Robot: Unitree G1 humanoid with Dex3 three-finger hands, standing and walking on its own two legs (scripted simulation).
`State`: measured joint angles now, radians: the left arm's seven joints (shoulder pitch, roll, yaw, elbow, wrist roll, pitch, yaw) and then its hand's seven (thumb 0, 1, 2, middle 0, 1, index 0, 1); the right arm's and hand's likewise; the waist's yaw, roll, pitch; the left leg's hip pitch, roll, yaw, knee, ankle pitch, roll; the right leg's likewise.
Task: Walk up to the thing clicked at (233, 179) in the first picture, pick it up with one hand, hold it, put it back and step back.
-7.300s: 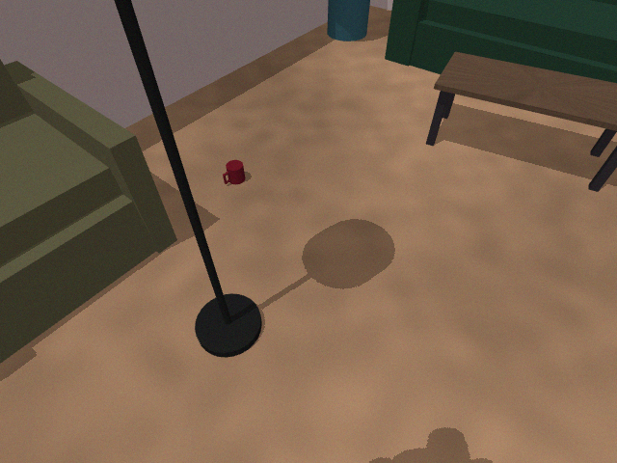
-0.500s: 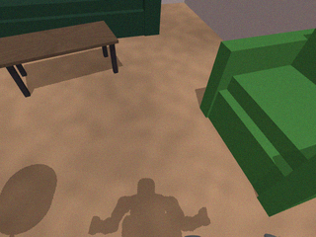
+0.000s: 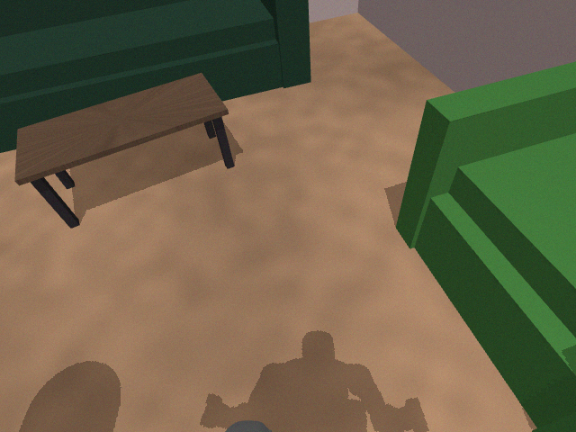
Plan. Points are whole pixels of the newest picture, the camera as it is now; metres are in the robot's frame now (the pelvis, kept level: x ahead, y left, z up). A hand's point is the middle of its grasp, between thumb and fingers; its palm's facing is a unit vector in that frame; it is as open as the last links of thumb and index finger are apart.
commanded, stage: walk up
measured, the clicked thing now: out of the picture +0.06 +1.49 -0.73
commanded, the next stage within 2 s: none
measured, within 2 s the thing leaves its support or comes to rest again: neither
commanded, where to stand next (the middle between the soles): +0.34 +0.05 m, yaw +89 degrees
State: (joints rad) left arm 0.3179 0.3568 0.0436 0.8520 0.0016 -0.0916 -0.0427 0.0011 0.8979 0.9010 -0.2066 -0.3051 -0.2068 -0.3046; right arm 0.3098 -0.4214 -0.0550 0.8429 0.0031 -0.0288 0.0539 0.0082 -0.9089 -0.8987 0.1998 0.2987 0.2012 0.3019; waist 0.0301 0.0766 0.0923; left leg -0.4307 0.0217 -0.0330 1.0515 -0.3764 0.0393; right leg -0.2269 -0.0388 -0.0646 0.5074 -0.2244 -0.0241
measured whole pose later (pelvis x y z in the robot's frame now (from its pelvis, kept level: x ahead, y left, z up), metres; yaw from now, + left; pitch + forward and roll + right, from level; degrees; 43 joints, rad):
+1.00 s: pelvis +0.31 -0.03 -0.02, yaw +48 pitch -2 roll +1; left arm 0.16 0.39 0.05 0.76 0.02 0.01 -0.04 0.00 0.90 0.90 -0.21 -0.31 -0.21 -0.30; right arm 0.23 -0.46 -0.07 0.74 -0.03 0.04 0.01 0.00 -0.91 -0.90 0.20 0.30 0.20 0.30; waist 0.05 0.00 0.16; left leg -0.49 0.02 -0.01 1.03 -0.44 0.00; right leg -0.38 -0.15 -0.17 0.67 -0.24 -0.01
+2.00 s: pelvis +0.27 -0.04 -0.03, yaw +83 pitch -4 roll +2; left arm 0.33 0.44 0.07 0.81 0.02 0.03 -0.03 0.00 0.90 0.90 -0.21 -0.31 -0.21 -0.30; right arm 0.26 -0.39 -0.06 0.85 -0.02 -0.05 -0.01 0.01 -0.91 -0.90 0.20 0.30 0.20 0.30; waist 0.07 -0.08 0.15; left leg -0.36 -0.05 0.03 0.67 -0.24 0.02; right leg -0.27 -0.16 -0.07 0.87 -0.49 -0.01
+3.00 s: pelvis +0.31 -0.02 +0.00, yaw +92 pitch -2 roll -1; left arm 0.11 0.39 0.00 1.03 0.00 -0.02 -0.01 0.00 0.90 0.90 -0.20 -0.30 -0.20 -0.30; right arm 0.09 -0.35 0.00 1.08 0.00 -0.02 0.01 0.01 -0.91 -0.90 0.20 0.30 0.20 0.30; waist 0.01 -0.02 0.04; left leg -0.25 -0.01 -0.05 0.54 -0.26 0.00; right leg -0.16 -0.07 -0.06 0.49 -0.29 0.04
